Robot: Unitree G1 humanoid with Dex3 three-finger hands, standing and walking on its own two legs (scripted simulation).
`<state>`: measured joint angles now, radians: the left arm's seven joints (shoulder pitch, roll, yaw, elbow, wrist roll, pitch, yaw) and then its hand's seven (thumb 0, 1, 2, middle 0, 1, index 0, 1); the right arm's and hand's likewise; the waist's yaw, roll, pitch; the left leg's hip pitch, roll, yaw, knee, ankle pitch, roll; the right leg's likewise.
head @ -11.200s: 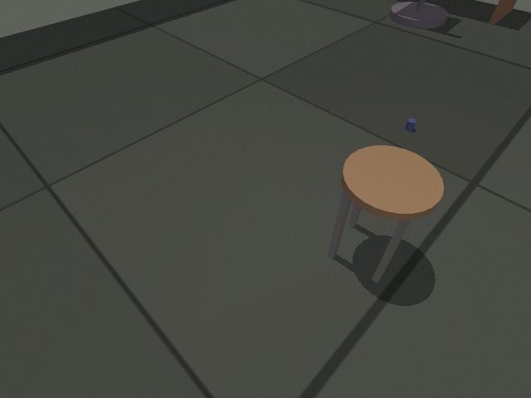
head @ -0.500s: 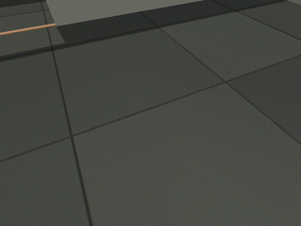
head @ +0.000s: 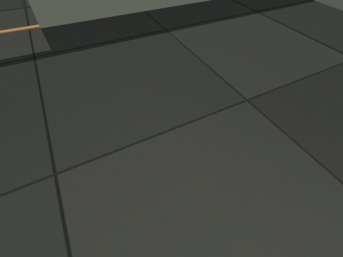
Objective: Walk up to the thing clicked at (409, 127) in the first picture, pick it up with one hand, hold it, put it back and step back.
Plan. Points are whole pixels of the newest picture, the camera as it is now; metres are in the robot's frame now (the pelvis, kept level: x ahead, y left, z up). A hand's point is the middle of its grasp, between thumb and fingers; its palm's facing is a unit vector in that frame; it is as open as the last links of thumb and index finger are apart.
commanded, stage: walk up
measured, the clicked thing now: out of the picture +0.67 -1.37 -0.73
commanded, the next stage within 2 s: none
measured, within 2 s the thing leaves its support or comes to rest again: neither
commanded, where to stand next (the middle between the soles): +0.65 -0.04 m, yaw -5 degrees
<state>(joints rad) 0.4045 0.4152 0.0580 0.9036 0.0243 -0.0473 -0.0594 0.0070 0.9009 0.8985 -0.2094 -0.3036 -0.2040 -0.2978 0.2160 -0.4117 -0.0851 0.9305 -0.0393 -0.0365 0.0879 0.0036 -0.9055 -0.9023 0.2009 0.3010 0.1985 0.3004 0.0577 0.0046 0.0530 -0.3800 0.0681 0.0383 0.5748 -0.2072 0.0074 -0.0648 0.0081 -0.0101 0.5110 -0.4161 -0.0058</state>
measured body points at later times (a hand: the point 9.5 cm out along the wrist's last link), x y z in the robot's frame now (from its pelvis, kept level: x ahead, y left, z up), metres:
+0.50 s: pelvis +0.22 -0.03 +0.00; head +0.24 -0.06 +0.44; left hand +0.38 +0.27 -0.08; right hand +0.22 -0.36 -0.13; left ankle +0.15 +0.11 -0.65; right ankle +0.28 -0.14 -0.73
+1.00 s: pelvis +0.43 +0.00 +0.01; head +0.45 +0.02 +0.46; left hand +0.52 +0.32 -0.12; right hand +0.46 -0.33 -0.08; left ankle +0.46 +0.11 -0.73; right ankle +0.44 -0.14 -0.67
